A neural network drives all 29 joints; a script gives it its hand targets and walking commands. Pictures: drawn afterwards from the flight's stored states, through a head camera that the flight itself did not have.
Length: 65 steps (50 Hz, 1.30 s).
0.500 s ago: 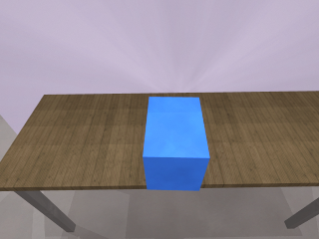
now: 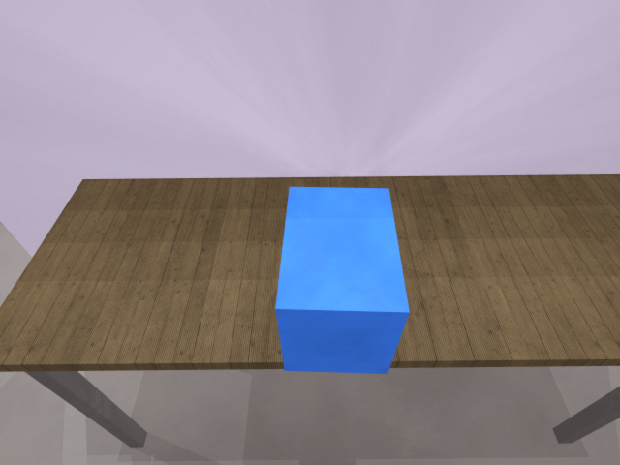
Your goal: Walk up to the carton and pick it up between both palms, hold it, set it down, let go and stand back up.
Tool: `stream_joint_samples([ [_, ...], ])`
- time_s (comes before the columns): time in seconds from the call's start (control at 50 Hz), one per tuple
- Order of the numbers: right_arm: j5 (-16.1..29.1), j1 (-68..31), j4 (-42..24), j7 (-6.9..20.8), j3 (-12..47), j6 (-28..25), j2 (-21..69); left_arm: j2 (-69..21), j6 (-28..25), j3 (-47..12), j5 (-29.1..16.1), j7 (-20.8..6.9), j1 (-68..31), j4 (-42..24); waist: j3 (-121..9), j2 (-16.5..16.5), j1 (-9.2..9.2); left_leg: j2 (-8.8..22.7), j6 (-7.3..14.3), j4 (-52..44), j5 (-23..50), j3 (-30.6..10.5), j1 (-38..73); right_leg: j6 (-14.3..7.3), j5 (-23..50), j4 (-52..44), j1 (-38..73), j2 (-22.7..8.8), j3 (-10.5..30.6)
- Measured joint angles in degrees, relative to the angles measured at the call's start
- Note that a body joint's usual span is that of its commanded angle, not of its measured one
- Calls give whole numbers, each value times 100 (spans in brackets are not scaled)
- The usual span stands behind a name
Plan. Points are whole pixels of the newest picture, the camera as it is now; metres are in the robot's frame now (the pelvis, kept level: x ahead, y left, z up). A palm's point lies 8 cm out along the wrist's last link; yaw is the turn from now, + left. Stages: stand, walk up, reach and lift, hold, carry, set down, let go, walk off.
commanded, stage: stand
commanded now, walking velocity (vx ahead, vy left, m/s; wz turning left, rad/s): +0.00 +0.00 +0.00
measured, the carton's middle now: (337, 278) +0.41 -0.02 -0.03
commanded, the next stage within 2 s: none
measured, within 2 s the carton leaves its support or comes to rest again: neither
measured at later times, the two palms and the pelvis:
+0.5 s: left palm out of the picture -0.03 +0.19 -0.15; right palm out of the picture -0.01 -0.20 -0.15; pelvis +0.02 -0.01 +0.00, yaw +0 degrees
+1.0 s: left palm out of the picture -0.01 +0.18 -0.15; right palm out of the picture +0.02 -0.22 -0.15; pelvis +0.04 -0.02 +0.00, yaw +1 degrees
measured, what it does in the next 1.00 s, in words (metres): stands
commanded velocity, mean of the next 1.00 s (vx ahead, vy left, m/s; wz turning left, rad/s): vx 0.00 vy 0.00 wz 0.00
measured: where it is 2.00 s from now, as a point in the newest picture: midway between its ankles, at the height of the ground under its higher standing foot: outside the picture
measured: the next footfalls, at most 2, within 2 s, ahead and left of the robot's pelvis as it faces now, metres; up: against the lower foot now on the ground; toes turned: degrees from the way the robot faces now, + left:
none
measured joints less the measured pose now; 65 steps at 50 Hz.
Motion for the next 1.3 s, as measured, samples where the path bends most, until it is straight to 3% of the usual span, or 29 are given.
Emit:
stream_joint_samples([
  [1.3,29,-452,171,-72,2,63,-199,-31,-73,-74,-17,55,-120,-15,270,65,17,38,-130,82,-475,-49,454,-111,-502,79,482,40,-57],
])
